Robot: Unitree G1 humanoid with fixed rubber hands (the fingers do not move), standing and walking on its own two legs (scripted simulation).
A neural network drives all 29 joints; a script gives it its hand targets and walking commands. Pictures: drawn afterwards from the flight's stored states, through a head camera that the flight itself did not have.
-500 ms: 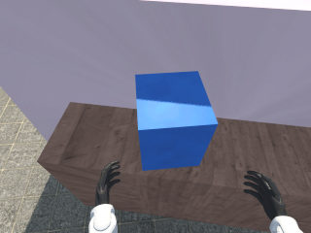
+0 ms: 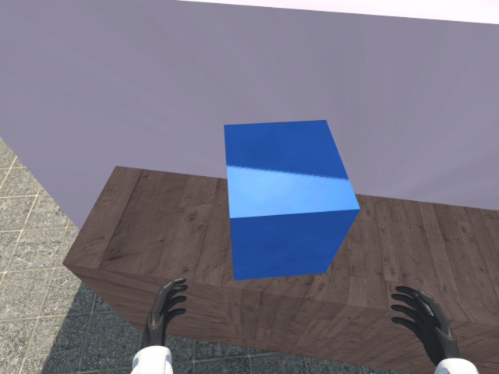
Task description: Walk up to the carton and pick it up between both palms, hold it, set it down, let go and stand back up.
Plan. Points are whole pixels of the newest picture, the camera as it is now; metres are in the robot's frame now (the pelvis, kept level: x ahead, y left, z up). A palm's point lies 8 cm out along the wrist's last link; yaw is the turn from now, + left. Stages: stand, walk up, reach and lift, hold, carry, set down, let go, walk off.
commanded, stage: set down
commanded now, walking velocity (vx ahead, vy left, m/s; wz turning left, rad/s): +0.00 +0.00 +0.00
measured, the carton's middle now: (277, 203) +0.44 -0.02 -0.04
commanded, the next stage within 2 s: let go in 1.42 s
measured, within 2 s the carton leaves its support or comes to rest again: neither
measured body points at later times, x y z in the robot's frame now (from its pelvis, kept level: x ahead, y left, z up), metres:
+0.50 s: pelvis +0.01 +0.01 +0.00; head +0.04 +0.02 +0.45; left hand +0.19 +0.20 -0.08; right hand +0.20 -0.26 -0.06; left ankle -0.02 +0.15 -0.74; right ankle +0.03 -0.10 -0.74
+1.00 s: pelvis +0.01 +0.01 +0.01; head +0.04 +0.03 +0.45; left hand +0.18 +0.22 -0.09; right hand +0.19 -0.24 -0.08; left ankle -0.02 +0.15 -0.74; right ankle +0.03 -0.10 -0.74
